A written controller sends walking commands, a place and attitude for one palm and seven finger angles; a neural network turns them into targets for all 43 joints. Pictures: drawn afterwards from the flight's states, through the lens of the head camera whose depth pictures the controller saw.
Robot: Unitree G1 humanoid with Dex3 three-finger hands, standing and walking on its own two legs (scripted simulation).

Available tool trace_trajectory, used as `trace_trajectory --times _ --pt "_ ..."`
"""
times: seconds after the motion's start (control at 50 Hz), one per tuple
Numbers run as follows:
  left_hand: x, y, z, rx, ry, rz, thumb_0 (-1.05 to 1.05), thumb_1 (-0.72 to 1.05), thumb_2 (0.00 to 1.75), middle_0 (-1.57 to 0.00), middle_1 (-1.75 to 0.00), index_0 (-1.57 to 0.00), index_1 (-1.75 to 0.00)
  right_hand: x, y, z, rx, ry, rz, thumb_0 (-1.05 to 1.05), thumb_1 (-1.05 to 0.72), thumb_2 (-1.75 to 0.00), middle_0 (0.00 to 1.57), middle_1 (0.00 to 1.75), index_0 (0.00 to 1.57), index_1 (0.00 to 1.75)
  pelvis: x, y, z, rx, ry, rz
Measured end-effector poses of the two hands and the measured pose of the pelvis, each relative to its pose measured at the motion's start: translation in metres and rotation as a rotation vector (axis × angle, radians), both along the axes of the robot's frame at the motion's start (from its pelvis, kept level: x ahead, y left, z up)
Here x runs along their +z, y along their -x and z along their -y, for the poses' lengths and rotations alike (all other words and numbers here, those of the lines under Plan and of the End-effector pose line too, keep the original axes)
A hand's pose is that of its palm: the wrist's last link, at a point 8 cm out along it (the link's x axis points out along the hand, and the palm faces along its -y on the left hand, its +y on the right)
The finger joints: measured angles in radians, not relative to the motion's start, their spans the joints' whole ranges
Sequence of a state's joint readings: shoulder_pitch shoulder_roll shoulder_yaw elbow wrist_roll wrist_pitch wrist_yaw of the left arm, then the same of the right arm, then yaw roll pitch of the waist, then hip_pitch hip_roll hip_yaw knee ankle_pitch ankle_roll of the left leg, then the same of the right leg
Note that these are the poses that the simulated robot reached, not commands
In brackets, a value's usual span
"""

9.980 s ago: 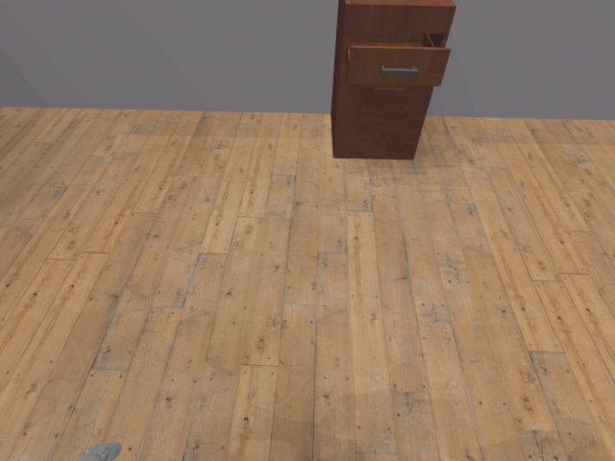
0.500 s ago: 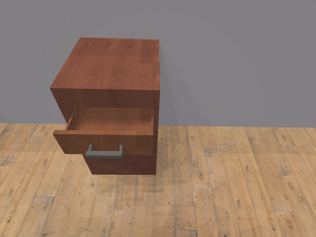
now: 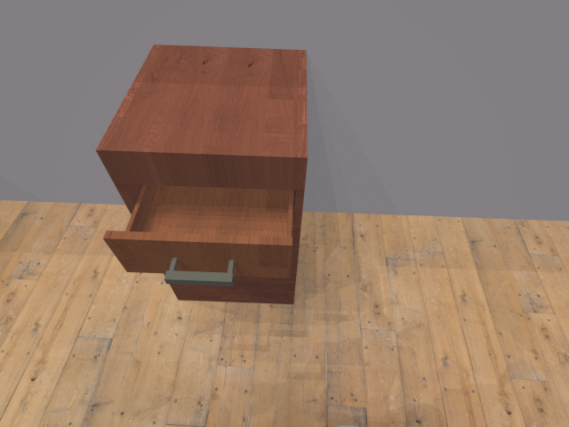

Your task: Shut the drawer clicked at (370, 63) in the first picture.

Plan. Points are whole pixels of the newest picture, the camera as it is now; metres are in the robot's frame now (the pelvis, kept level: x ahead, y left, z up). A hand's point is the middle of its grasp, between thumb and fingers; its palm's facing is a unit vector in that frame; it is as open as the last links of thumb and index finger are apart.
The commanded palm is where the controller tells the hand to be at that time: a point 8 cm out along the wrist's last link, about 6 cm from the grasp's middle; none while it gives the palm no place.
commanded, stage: come to a stop and stand still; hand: left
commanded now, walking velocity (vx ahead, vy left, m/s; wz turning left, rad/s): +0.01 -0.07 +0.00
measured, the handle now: (201, 270) +0.43 +0.20 -0.20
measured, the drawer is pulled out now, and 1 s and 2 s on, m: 0.15 0.15 0.15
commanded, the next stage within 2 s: look again from close up in 0.70 s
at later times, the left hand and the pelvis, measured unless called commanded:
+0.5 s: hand out of the picture -0.01 +0.14 -0.17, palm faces +0.02 -0.98 -0.22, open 7.3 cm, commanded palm none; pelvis -0.03 -0.04 +0.00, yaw +0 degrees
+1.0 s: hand out of the picture -0.05 +0.11 -0.17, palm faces +0.03 -0.99 -0.16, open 7.4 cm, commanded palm none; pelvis -0.03 -0.04 +0.00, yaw +0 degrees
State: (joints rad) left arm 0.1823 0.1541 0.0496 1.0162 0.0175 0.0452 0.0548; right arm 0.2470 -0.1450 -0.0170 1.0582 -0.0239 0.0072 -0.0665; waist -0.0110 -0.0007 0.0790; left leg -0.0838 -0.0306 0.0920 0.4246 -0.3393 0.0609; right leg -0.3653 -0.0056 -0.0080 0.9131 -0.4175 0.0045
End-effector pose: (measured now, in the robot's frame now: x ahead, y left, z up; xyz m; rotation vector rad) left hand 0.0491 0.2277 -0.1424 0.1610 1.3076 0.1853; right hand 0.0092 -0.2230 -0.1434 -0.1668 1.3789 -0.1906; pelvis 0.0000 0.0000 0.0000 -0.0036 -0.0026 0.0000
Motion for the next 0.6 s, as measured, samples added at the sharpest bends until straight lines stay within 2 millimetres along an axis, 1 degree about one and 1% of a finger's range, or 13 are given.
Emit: trace_trajectory --times 0.1,0.2,0.26,0.32,0.38,0.44,0.5,0.6 --pt "0.002 0.010 0.007 -0.005 0.001 -0.023 0.01 0.91 0.90 -0.20 -0.30 -0.20 -0.30 -0.001 -0.007 0.015 0.014 0.005 0.014 0.01 -0.92 -0.90 0.20 0.30 0.20 0.30 0.000 0.001 0.009 -0.006 -0.005 0.007" --pt "-0.006 0.028 0.018 -0.035 -0.019 -0.021 0.01 0.91 0.90 -0.20 -0.30 -0.20 -0.30 -0.010 -0.018 0.035 0.017 -0.011 0.073 0.01 -0.91 -0.90 0.20 0.30 0.20 0.30 -0.011 0.005 0.023 0.004 0.005 0.005" --pt "-0.009 0.039 0.026 -0.046 -0.002 -0.036 0.01 0.91 0.90 -0.20 -0.30 -0.20 -0.30 -0.008 -0.023 0.038 0.014 -0.010 0.115 0.01 -0.91 -0.90 0.20 0.30 0.20 0.30 -0.011 0.009 0.027 0.007 0.008 0.022" --pt "-0.006 0.045 0.033 -0.037 0.009 -0.036 0.01 0.91 0.90 -0.20 -0.30 -0.20 -0.30 -0.004 -0.022 0.037 0.027 -0.019 0.137 0.00 -0.91 -0.90 0.20 0.30 0.20 0.30 -0.007 0.012 0.030 0.002 -0.002 0.033" --pt "0.000 0.051 0.035 -0.033 0.004 -0.024 0.01 0.92 0.90 -0.20 -0.30 -0.20 -0.30 -0.003 -0.015 0.036 0.034 -0.029 0.135 0.00 -0.92 -0.90 0.20 0.30 0.20 0.30 -0.004 0.017 0.032 0.000 -0.005 0.039" --pt "0.004 0.058 0.036 -0.031 0.003 -0.016 0.01 0.92 0.90 -0.20 -0.30 -0.20 -0.30 -0.003 -0.003 0.037 0.038 -0.038 0.116 0.00 -0.93 -0.90 0.20 0.30 0.20 0.30 -0.001 0.022 0.034 0.003 -0.008 0.038" --pt "0.006 0.064 0.038 -0.026 0.004 -0.016 0.01 0.92 0.90 -0.20 -0.30 -0.20 -0.30 -0.003 0.014 0.037 0.040 -0.049 0.081 0.00 -0.93 -0.90 0.20 0.30 0.20 0.30 0.001 0.026 0.036 0.007 -0.009 0.034" --pt "0.008 0.076 0.042 -0.016 0.008 -0.033 0.01 0.91 0.90 -0.20 -0.30 -0.20 -0.30 -0.006 0.048 0.033 0.031 -0.070 -0.001 0.00 -0.92 -0.90 0.20 0.30 0.20 0.30 0.002 0.030 0.038 0.010 -0.011 0.030"
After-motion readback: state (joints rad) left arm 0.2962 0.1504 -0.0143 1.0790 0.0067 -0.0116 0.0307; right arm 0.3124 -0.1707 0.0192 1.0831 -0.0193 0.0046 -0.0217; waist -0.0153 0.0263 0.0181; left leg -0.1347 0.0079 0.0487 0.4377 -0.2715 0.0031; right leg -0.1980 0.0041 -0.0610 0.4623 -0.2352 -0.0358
